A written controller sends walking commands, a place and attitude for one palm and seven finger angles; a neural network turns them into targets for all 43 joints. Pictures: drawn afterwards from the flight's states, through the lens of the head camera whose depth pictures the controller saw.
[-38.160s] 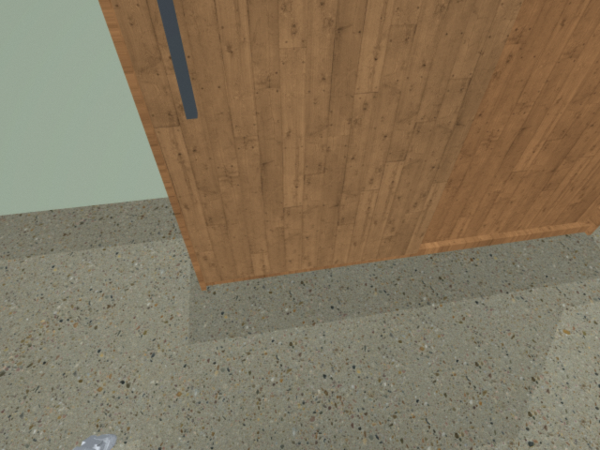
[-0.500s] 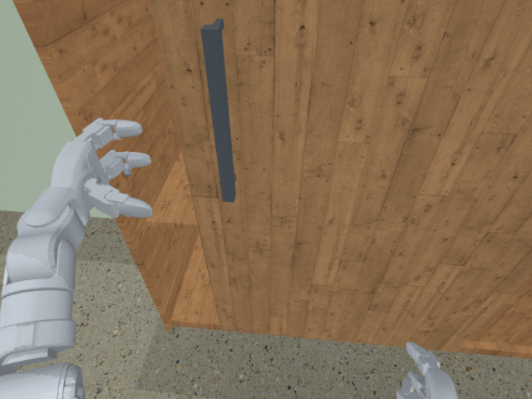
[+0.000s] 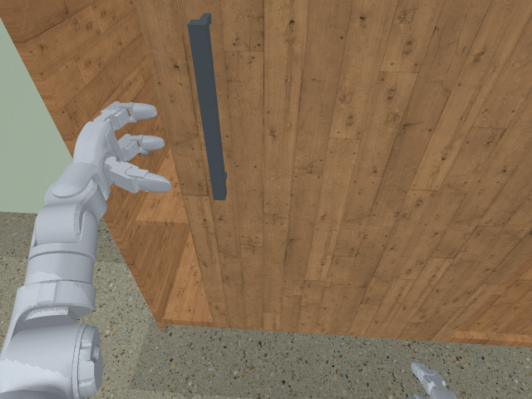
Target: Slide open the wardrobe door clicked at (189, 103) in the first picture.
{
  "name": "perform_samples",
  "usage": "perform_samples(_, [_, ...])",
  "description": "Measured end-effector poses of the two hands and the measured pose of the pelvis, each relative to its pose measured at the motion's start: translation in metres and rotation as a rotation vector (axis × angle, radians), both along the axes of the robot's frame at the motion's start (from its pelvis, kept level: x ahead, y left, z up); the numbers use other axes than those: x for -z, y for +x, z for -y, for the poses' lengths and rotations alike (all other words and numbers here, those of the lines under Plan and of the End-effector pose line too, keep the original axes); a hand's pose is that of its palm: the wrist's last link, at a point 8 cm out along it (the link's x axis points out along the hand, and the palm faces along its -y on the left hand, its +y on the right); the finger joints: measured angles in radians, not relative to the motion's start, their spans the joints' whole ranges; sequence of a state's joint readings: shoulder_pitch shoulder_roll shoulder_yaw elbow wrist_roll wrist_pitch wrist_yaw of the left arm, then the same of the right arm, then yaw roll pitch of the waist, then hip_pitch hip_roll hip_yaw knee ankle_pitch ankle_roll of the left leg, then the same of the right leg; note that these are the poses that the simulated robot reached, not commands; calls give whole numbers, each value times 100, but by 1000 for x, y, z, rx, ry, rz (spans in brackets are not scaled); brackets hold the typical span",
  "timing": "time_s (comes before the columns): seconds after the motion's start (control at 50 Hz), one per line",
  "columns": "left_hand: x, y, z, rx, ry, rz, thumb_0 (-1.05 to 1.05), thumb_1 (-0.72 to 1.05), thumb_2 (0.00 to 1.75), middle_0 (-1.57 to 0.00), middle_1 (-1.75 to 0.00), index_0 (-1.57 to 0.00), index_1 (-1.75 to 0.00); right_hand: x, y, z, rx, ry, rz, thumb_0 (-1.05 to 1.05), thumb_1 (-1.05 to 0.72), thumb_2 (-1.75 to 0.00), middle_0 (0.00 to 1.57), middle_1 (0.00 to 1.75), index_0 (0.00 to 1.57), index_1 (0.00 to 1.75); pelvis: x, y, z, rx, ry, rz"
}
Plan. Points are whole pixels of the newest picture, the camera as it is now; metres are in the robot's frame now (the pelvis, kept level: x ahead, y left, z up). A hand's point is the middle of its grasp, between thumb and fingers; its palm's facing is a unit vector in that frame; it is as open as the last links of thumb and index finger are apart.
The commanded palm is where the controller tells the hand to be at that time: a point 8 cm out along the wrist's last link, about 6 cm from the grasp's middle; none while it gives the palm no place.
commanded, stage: move the hooked fingers beside the handle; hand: left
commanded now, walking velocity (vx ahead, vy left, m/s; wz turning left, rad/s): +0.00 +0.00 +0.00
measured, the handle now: (214, 119) +0.51 +0.12 +0.19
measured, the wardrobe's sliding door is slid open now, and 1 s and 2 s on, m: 0.20 0.20 0.20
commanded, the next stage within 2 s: feel for the door with the fingertips in 1.14 s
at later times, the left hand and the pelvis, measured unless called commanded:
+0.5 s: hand (168, 133) +0.44 +0.18 +0.21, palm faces +0.04 -1.00 +0.01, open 14.0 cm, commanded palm +0.41 +0.24 +0.19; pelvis +0.00 +0.00 +0.00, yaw -2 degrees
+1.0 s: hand (164, 138) +0.43 +0.18 +0.21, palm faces +0.04 -1.00 +0.01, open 14.0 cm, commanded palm +0.41 +0.23 +0.19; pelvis +0.00 +0.01 +0.00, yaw -1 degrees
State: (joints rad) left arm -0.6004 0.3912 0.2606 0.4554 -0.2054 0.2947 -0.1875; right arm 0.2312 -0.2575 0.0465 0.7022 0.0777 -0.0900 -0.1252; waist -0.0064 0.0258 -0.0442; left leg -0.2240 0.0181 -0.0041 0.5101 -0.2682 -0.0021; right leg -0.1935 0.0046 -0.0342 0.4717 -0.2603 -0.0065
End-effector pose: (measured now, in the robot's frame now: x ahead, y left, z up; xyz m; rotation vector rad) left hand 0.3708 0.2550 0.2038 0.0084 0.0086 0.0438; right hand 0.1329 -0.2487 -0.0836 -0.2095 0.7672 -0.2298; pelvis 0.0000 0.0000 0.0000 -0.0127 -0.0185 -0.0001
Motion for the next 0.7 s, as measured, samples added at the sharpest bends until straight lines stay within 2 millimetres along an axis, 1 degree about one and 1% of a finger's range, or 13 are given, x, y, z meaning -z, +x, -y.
perform_samples(0.18, [-3,23,12,9,-10,12,-2,-51,30,-30,-120,-30,-120,8,-24,6,38,1,-59,1,-90,-90,21,30,21,30,0,0,0,7,-1,-20])
perform_samples(0.28, [-1,35,16,2,-6,-5,-2,-51,30,-30,-120,-30,-120,12,-40,9,63,2,-97,1,-90,-90,21,30,21,30,0,0,-1,10,-2,-30])
perform_samples(0.42, [-3,48,22,3,-16,11,-2,-50,30,-30,-120,-30,-120,16,-59,12,91,3,-144,1,-90,-90,21,30,21,30,0,1,-1,19,-3,-45])
perform_samples(0.48, [-2,48,22,5,-14,20,-2,-50,30,-30,-120,-30,-120,17,-64,12,105,9,-150,1,-90,-90,21,30,21,30,0,2,-2,27,-2,-47])
perform_samples(0.56, [1,44,19,0,-16,17,-2,-50,30,-30,-120,-30,-120,16,-66,12,116,15,-148,1,-90,-90,21,30,21,30,-1,4,-2,32,-2,-44])
perform_samples(0.64, [5,37,14,-9,-12,10,-2,-50,30,-30,-120,-30,-120,15,-61,11,108,11,-138,1,-90,-90,21,30,21,30,0,3,-3,28,-4,-37])
perform_samples(0.7, [3,34,13,-11,-5,16,-2,-50,30,-30,-120,-30,-120,13,-54,10,91,5,-126,1,-90,-90,21,30,21,30,0,2,-3,21,-6,-32])
